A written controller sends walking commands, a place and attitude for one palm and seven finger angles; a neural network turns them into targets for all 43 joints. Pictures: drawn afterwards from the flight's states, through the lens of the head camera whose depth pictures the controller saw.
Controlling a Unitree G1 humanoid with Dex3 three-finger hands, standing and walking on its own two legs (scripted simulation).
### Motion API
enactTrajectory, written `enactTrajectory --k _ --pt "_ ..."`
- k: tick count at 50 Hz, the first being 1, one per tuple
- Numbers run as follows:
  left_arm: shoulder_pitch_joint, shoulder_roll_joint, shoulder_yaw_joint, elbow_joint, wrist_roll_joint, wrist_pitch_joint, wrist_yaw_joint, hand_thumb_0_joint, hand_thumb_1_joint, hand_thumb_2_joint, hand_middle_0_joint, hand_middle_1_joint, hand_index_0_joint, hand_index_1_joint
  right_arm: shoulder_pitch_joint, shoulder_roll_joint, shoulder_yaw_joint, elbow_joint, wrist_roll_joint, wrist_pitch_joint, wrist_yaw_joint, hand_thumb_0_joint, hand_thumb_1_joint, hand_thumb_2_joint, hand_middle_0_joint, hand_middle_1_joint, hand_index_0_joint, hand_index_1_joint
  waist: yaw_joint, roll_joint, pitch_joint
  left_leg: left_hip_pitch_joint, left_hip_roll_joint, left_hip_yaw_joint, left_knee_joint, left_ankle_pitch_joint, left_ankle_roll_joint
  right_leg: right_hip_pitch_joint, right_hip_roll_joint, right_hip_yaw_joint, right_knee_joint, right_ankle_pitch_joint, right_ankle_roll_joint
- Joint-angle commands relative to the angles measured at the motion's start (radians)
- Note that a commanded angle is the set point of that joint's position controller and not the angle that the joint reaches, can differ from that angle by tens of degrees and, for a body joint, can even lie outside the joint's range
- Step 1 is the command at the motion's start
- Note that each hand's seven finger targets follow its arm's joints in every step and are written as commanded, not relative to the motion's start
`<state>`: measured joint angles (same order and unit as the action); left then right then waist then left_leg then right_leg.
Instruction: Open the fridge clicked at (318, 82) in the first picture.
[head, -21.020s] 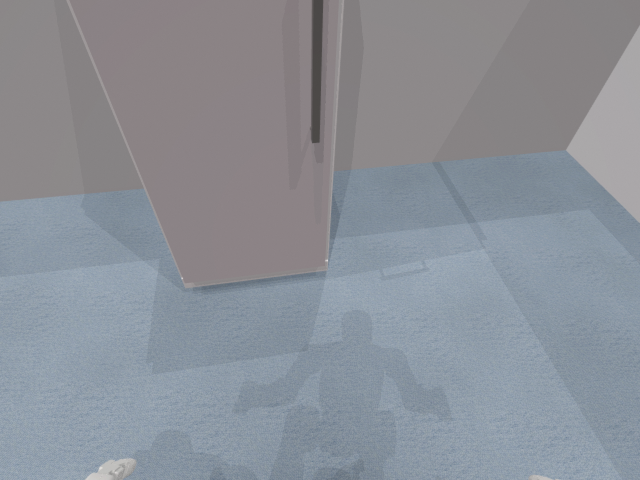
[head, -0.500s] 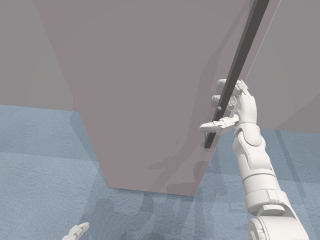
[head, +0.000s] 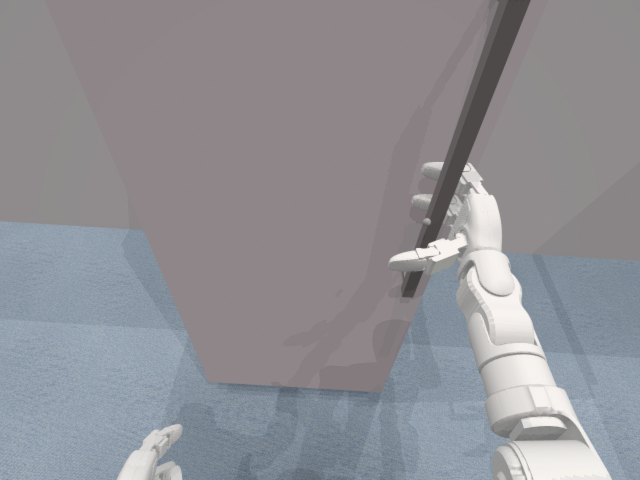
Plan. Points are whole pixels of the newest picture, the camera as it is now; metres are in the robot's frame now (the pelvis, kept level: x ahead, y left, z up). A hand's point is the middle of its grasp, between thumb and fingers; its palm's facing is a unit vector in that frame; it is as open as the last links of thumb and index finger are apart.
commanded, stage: slide the fingers in behind the handle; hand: right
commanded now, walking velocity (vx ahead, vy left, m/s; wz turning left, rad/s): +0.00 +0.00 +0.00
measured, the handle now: (440, 183) +0.47 -0.12 +0.15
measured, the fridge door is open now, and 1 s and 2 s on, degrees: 0 0 3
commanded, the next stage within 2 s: grip the handle and tug to test in 0.26 s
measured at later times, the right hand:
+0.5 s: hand (426, 223) +0.40 -0.09 +0.14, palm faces -0.03 +1.00 +0.00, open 14.0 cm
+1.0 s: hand (427, 222) +0.40 -0.09 +0.14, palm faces -0.01 +1.00 +0.00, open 6.8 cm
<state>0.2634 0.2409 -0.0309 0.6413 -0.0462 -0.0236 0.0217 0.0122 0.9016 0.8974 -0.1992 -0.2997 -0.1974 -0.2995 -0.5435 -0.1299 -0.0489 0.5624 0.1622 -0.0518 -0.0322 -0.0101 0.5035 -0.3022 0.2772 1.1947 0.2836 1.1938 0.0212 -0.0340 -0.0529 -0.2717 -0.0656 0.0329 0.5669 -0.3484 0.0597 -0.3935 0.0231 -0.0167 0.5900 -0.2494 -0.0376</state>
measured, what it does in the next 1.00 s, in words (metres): stands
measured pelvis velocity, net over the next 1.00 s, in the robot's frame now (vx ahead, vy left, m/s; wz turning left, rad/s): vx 0.02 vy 0.00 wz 0.01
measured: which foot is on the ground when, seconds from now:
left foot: down 0.00-1.00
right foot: down 0.00-1.00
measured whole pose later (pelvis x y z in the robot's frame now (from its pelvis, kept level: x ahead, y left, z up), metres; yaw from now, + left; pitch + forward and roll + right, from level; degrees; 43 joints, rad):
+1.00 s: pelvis +0.02 +0.00 +0.00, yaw +1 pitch +3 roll +0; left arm 0.27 0.24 -0.02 0.62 -0.04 0.01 0.01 0.01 0.90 0.90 -0.20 -0.30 -0.20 -0.30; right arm -0.44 -0.12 -0.03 0.41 0.16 0.02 -0.06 0.01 -0.59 -0.77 0.32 1.29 0.31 1.27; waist 0.02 -0.04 -0.06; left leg -0.23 -0.06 0.02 0.54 -0.36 0.06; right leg -0.35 0.03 -0.03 0.57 -0.27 -0.04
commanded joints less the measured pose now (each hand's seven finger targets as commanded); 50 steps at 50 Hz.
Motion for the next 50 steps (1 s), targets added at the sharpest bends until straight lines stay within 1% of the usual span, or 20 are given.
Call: enactTrajectory --k 1,3,5,8,9,13,15,18,19,21,24,26,29,33,34,37,43,46,48,50 --pt "-0.043 0.114 0.047 -0.137 -0.004 -0.041 0.009 0.0 0.9 0.9 -0.2 -0.3 -0.2 -0.3 -0.413 -0.096 -0.023 -0.265 0.001 -0.078 0.016 0.0 0.5 -0.3 0.3 1.2 0.3 1.2 0.007 0.057 -0.305 -0.017 0.037 -0.044 -0.079 0.429 -0.049 0.273 -0.008 0.03 -0.023 0.242 -0.019" --pt "-0.039 0.111 0.046 -0.131 -0.005 -0.042 0.008 0.0 0.9 0.9 -0.2 -0.3 -0.2 -0.3 -0.433 -0.073 0.001 -0.267 0.001 -0.076 0.021 0.0 0.5 -0.3 0.3 1.2 0.3 1.2 0.019 0.042 -0.292 -0.043 0.034 -0.037 -0.081 0.411 -0.046 0.291 -0.011 0.034 -0.02 0.245 -0.016" --pt "-0.039 0.118 0.047 -0.136 -0.005 -0.038 0.009 0.0 0.9 0.9 -0.2 -0.3 -0.2 -0.3 -0.397 -0.107 -0.033 -0.247 0.006 -0.073 0.021 0.0 0.5 -0.3 0.3 1.2 0.3 1.2 0.012 0.081 -0.268 -0.031 0.035 -0.042 -0.089 0.414 -0.051 0.263 -0.012 0.035 -0.024 0.233 -0.02" --pt "-0.045 0.113 0.047 -0.142 -0.006 -0.039 0.008 0.0 0.9 0.9 -0.2 -0.3 -0.2 -0.3 -0.4 -0.069 0.004 -0.287 0.005 -0.076 0.025 0.0 0.5 -0.3 0.3 1.2 0.3 1.2 0.012 0.066 -0.29 -0.026 0.034 -0.037 -0.081 0.426 -0.047 0.284 -0.012 0.035 -0.027 0.25 -0.017" --pt "-0.037 0.115 0.048 -0.143 -0.004 -0.038 0.008 0.0 0.9 0.9 -0.2 -0.3 -0.2 -0.3 -0.391 -0.069 0.007 -0.273 0.006 -0.074 0.023 0.0 0.5 -0.3 0.3 1.2 0.3 1.2 0.015 0.09 -0.278 -0.02 0.036 -0.034 -0.084 0.428 -0.049 0.28 -0.012 0.036 -0.024 0.259 -0.021" --pt "-0.044 0.111 0.051 -0.146 -0.003 -0.042 0.003 0.0 0.9 0.9 -0.2 -0.3 -0.2 -0.3 -0.38 -0.05 0.02 -0.334 0.004 -0.074 0.023 0.0 0.5 -0.3 0.3 1.2 0.3 1.2 0.005 0.048 -0.316 -0.025 0.032 -0.032 -0.073 0.445 -0.044 0.318 -0.014 0.038 -0.024 0.289 -0.016" --pt "-0.045 0.115 0.052 -0.151 -0.002 -0.041 0.002 0.0 0.9 0.9 -0.2 -0.3 -0.2 -0.3 -0.335 -0.077 -0.007 -0.355 0.004 -0.074 0.017 0.0 0.5 -0.3 0.3 1.2 0.3 1.2 -0.009 0.062 -0.335 0.003 0.035 -0.036 -0.07 0.484 -0.046 0.316 -0.015 0.035 -0.023 0.319 -0.018" --pt "-0.047 0.112 0.051 -0.147 -0.004 -0.039 0.002 0.0 0.9 0.9 -0.2 -0.3 -0.2 -0.3 -0.343 -0.058 0.013 -0.363 0.005 -0.064 0.02 0.0 0.5 -0.3 0.3 1.2 0.3 1.2 0.005 0.071 -0.304 -0.006 0.033 -0.033 -0.075 0.489 -0.049 0.312 -0.016 0.032 -0.025 0.313 -0.017" --pt "-0.04 0.118 0.053 -0.149 0.001 -0.035 0.003 0.0 0.9 0.9 -0.2 -0.3 -0.2 -0.3 -0.306 -0.088 -0.012 -0.357 0.006 -0.062 0.017 0.0 0.453 -0.32 0.305 1.207 0.305 1.207 -0.009 0.093 -0.308 0.022 0.035 -0.03 -0.074 0.489 -0.046 0.297 -0.017 0.034 -0.026 0.32 -0.017" --pt "-0.052 0.114 0.052 -0.152 -0.003 -0.034 0.003 0.0 0.9 0.9 -0.2 -0.3 -0.2 -0.3 -0.324 -0.079 -0.004 -0.381 0.004 -0.057 0.018 0.0 0.36 -0.36 0.315 1.22 0.315 1.22 -0.003 0.062 -0.307 0.014 0.035 -0.035 -0.074 0.505 -0.047 0.306 -0.014 0.03 -0.029 0.321 -0.017" --pt "-0.046 0.118 0.051 -0.148 -0.003 -0.026 0.007 0.0 0.9 0.9 -0.2 -0.3 -0.2 -0.3 -0.318 -0.092 -0.011 -0.359 0.008 -0.044 0.018 0.0 0.22 -0.42 0.33 1.24 0.33 1.24 0.003 0.09 -0.274 0.015 0.036 -0.034 -0.086 0.48 -0.048 0.29 -0.017 0.03 -0.031 0.304 -0.018" --pt "-0.056 0.112 0.05 -0.152 -0.003 -0.028 0.006 0.0 0.9 0.9 -0.2 -0.3 -0.2 -0.3 -0.338 -0.067 0.009 -0.396 0.002 -0.044 0.017 0.0 0.127 -0.46 0.34 1.253 0.34 1.253 0.002 0.039 -0.296 0.004 0.035 -0.034 -0.079 0.488 -0.044 0.316 -0.015 0.031 -0.032 0.32 -0.016" --pt "-0.048 0.116 0.052 -0.152 0.0 -0.023 0.006 0.0 0.9 0.9 -0.2 -0.3 -0.2 -0.3 -0.269 -0.092 -0.024 -0.374 0.008 -0.035 0.013 0.0 -0.013 -0.52 0.355 1.273 0.355 1.273 -0.011 0.074 -0.304 0.031 0.036 -0.03 -0.08 0.5 -0.044 0.307 -0.017 0.031 -0.03 0.337 -0.014" --pt "-0.062 0.11 0.049 -0.158 -0.002 -0.023 0.005 0.0 0.9 0.9 -0.2 -0.3 -0.2 -0.3 -0.277 -0.052 0.012 -0.404 0.008 -0.029 0.018 0.0 -0.2 -0.6 0.375 1.3 0.375 1.3 -0.005 0.056 -0.3 0.013 0.034 -0.029 -0.078 0.506 -0.044 0.326 -0.019 0.032 -0.032 0.347 -0.013" --pt "-0.054 0.116 0.052 -0.157 0.0 -0.019 0.007 0.0 0.9 0.9 -0.2 -0.3 -0.2 -0.3 -0.267 -0.07 0.001 -0.384 0.008 -0.026 0.015 0.0 -0.247 -0.62 0.38 1.307 0.38 1.307 0.0 0.094 -0.288 0.018 0.035 -0.029 -0.084 0.505 -0.048 0.31 -0.018 0.032 -0.028 0.34 -0.017" --pt "-0.059 0.112 0.05 -0.152 -0.002 -0.015 0.008 0.0 0.9 0.9 -0.2 -0.3 -0.2 -0.3 -0.328 -0.055 0.018 -0.384 0.002 -0.021 0.015 0.0 -0.387 -0.68 0.395 1.327 0.395 1.327 0.012 0.073 -0.269 -0.005 0.033 -0.032 -0.086 0.491 -0.046 0.316 -0.018 0.034 -0.032 0.326 -0.015" --pt "-0.055 0.107 0.053 -0.157 0.001 -0.017 0.003 0.0 0.9 0.9 -0.2 -0.3 -0.2 -0.3 -0.303 -0.011 0.059 -0.429 -0.005 -0.02 0.009 0.0 -0.667 -0.8 0.425 1.367 0.425 1.367 0.005 0.034 -0.328 -0.015 0.031 -0.022 -0.069 0.501 -0.039 0.376 -0.026 0.045 -0.021 0.402 -0.009" --pt "-0.058 0.11 0.053 -0.16 0.002 -0.016 0.0 0.0 0.9 0.9 -0.2 -0.3 -0.2 -0.3 -0.285 -0.035 0.045 -0.446 -0.007 -0.023 0.008 0.0 -0.807 -0.86 0.44 1.387 0.44 1.387 0.0 0.054 -0.334 0.003 0.033 -0.024 -0.066 0.522 -0.04 0.365 -0.025 0.045 -0.02 0.41 -0.01" --pt "-0.06 0.105 0.052 -0.165 0.003 -0.017 -0.002 0.0 0.9 0.9 -0.2 -0.3 -0.2 -0.3 -0.271 0.006 0.082 -0.457 -0.008 -0.024 0.012 0.0 -0.9 -0.9 0.45 1.4 0.45 1.4 0.001 0.059 -0.325 -0.005 0.031 -0.018 -0.064 0.513 -0.039 0.372 -0.028 0.048 -0.021 0.415 -0.009" --pt "-0.059 0.109 0.055 -0.168 0.005 -0.017 -0.003 0.0 0.9 0.9 -0.2 -0.3 -0.2 -0.3 -0.252 -0.019 0.058 -0.47 -0.006 -0.027 0.007 0.0 -0.9 -0.9 0.45 1.4 0.45 1.4 -0.005 0.071 -0.334 0.008 0.032 -0.02 -0.065 0.53 -0.041 0.369 -0.029 0.047 -0.021 0.426 -0.012"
